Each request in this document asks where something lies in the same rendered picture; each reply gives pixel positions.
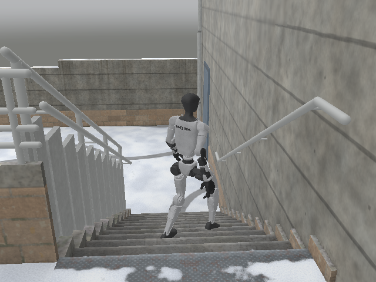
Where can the stairs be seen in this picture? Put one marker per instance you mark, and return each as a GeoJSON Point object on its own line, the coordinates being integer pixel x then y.
{"type": "Point", "coordinates": [140, 234]}

